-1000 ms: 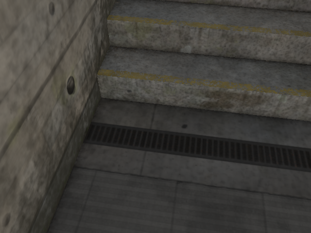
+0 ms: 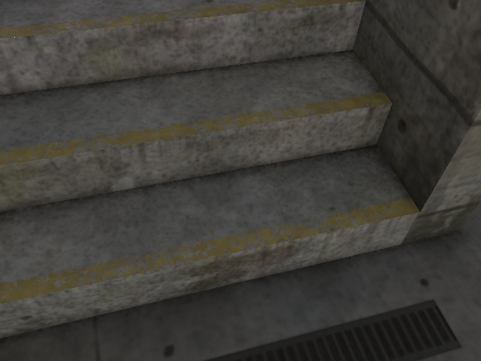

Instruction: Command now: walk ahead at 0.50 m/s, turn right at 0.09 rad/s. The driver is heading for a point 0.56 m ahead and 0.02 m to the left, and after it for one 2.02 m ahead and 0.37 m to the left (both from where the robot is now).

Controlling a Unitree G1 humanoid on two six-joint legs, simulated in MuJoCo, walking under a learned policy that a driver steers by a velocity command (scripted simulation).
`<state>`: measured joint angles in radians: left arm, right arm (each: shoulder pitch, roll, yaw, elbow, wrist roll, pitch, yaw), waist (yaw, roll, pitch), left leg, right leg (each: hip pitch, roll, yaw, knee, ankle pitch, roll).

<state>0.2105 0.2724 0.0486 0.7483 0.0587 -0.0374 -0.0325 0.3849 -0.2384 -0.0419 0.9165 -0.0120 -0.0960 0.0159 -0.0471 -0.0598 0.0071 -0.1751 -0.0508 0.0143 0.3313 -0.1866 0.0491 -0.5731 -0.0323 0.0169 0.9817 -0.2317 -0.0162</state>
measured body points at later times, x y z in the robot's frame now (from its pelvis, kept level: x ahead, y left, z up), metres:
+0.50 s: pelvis +0.25 -0.05 +0.00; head +0.27 -0.06 +0.45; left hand +0.26 +0.21 -0.13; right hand +0.35 -0.30 -0.14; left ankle +0.31 +0.10 -0.68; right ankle +0.23 -0.11 -0.75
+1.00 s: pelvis +0.42 -0.01 +0.00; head +0.45 +0.01 +0.44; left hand +0.47 +0.23 -0.17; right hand +0.45 -0.24 -0.15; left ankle +0.48 +0.06 -0.75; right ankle +0.42 -0.14 -0.72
